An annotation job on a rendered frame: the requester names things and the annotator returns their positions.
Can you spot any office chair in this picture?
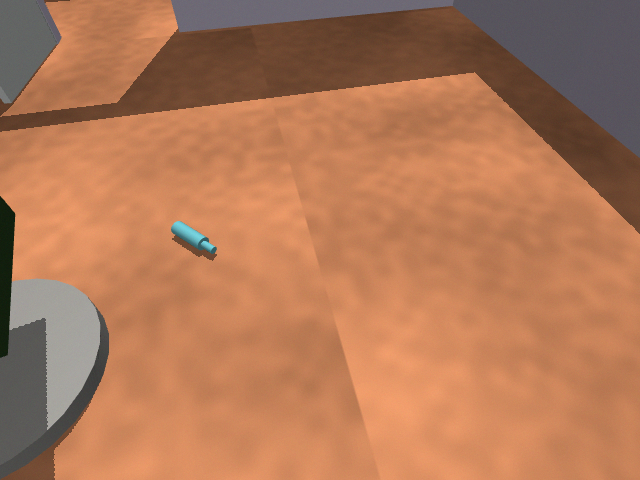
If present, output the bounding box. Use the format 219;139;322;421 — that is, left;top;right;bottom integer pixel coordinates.
0;196;109;479

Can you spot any bottle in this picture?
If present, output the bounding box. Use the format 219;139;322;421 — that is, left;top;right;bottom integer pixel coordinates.
171;221;217;254

